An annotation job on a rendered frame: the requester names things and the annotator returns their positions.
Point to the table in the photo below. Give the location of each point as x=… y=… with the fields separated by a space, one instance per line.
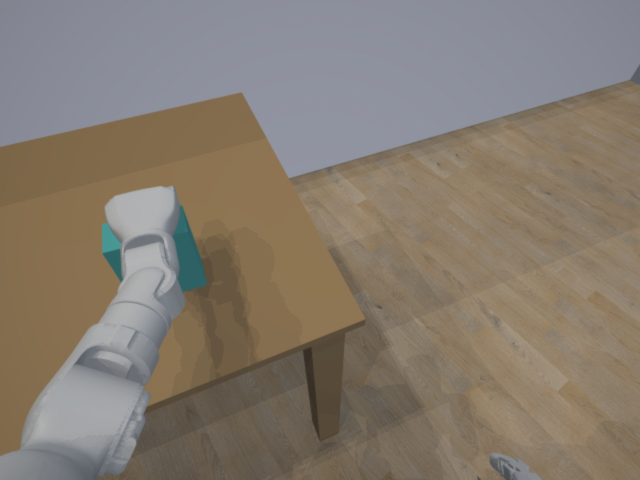
x=273 y=289

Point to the left robot upper arm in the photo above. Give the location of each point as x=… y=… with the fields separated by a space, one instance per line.
x=89 y=426

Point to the sponge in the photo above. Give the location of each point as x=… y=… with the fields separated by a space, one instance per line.
x=191 y=273

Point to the robot right hand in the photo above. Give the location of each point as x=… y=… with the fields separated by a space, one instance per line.
x=511 y=469

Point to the robot left hand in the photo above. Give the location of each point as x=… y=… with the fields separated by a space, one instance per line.
x=150 y=208

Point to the left robot forearm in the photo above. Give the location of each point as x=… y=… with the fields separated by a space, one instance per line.
x=126 y=340

